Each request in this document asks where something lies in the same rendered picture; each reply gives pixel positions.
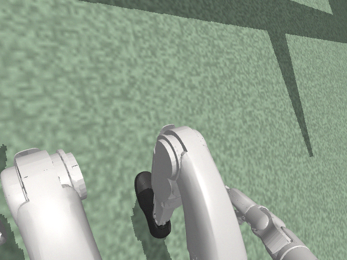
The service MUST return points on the right robot foot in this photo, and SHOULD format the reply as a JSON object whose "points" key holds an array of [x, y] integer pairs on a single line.
{"points": [[145, 194]]}

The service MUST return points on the right robot arm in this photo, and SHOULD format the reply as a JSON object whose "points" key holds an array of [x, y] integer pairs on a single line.
{"points": [[280, 242]]}

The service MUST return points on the right robot hand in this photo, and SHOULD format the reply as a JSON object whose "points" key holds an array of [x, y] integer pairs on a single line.
{"points": [[241, 202]]}

